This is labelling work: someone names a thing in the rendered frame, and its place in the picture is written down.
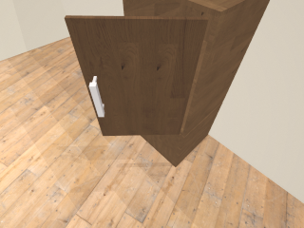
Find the handle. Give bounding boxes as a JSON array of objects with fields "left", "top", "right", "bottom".
[{"left": 89, "top": 76, "right": 105, "bottom": 118}]

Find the cupboard door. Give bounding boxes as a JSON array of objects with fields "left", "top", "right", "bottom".
[{"left": 65, "top": 15, "right": 209, "bottom": 136}]

